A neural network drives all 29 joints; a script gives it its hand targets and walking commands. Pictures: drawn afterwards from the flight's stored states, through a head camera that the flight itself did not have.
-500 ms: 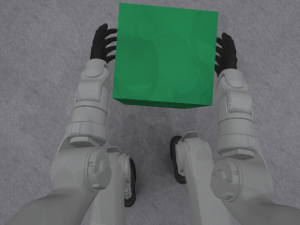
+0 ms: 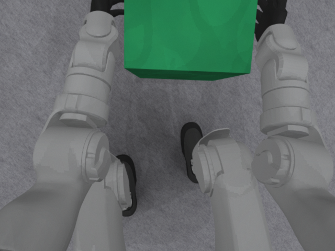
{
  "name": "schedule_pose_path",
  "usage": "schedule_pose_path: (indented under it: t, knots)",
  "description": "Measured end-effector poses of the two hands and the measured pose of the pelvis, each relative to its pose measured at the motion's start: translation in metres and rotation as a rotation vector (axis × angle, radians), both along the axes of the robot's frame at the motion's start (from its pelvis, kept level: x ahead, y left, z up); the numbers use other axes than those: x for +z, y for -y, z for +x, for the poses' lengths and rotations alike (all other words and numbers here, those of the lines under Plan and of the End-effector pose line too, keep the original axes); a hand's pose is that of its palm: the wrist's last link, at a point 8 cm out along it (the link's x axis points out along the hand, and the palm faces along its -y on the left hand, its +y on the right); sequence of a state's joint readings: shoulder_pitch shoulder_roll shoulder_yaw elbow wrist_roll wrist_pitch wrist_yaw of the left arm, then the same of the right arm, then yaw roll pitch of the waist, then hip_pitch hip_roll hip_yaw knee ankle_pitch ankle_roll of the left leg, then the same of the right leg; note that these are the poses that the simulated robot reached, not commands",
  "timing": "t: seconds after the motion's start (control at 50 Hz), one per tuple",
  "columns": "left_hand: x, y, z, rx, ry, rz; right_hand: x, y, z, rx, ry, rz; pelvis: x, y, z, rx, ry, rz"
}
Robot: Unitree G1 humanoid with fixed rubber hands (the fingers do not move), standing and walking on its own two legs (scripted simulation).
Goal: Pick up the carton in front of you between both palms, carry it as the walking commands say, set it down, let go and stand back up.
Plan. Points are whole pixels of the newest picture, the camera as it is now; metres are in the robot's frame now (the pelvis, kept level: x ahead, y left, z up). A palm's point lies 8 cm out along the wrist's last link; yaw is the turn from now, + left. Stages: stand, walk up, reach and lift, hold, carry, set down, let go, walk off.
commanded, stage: set down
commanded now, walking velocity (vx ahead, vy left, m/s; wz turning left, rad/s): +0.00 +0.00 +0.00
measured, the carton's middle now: (182, 29) +0.53 -0.12 -0.23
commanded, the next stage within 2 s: none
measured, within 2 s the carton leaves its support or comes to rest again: rests again in 1.14 s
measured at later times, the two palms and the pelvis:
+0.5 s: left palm (103, 23) +0.55 +0.04 -0.19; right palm (260, 29) +0.49 -0.26 -0.17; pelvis +0.00 +0.00 -0.02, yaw +1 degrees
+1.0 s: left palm (106, 25) +0.55 +0.03 -0.21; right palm (260, 31) +0.49 -0.27 -0.19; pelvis +0.00 +0.00 -0.03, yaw +0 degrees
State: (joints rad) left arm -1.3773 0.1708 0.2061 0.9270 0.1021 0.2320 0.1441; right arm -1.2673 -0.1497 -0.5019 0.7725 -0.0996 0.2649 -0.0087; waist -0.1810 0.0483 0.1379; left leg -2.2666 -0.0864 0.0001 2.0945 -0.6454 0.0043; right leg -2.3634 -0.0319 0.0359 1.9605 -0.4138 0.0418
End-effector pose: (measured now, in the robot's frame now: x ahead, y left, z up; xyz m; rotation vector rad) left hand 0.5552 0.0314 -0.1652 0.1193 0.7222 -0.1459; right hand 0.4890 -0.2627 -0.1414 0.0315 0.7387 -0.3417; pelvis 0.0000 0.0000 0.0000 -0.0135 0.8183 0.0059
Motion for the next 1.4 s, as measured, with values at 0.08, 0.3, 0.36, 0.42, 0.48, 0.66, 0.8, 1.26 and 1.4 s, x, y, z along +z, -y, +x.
schedule_pose_path:
  t: [0.08,0.3,0.36,0.42,0.48,0.66,0.8,1.26,1.4]
  knots:
    - [-0.009,0.003,0.003,-0.009,0.000,0.002,-0.009,0.004,0.002,-0.004,0.002,0.011,-0.007,0.000,0.002,-0.006,0.004,0.000]
    - [-0.018,-0.007,-0.002,-0.003,-0.025,0.005,-0.019,-0.004,0.001,0.032,-0.024,0.024,-0.016,0.002,0.002,0.007,0.027,0.001]
    - [-0.020,-0.008,-0.003,-0.008,-0.028,0.003,-0.021,-0.004,0.001,0.038,-0.028,0.021,-0.018,0.002,0.000,0.011,0.036,-0.001]
    - [-0.023,-0.008,-0.005,-0.015,-0.031,0.001,-0.022,-0.003,0.001,0.043,-0.033,0.016,-0.019,0.002,-0.002,0.015,0.044,-0.003]
    - [-0.027,-0.008,-0.007,-0.023,-0.036,-0.001,-0.025,-0.002,0.001,0.048,-0.040,0.012,-0.021,0.002,-0.004,0.018,0.051,-0.006]
    - [-0.039,-0.008,-0.010,-0.047,-0.037,-0.030,-0.033,0.001,0.004,0.047,-0.053,0.001,-0.024,0.002,-0.005,0.020,0.062,-0.013]
    - [-0.039,-0.006,-0.009,-0.068,-0.036,-0.042,-0.037,0.004,0.003,0.039,-0.051,0.008,-0.025,0.001,-0.003,0.021,0.068,-0.016]
    - [-0.061,-0.047,-0.005,-0.039,0.006,0.049,-0.069,0.022,-0.023,-0.046,-0.080,-0.030,-0.027,0.008,-0.009,0.012,0.142,-0.017]
    - [-0.041,-0.055,0.007,-0.037,0.050,0.043,-0.064,0.028,-0.023,-0.071,-0.023,-0.027,-0.027,0.010,-0.011,0.021,0.142,-0.017]
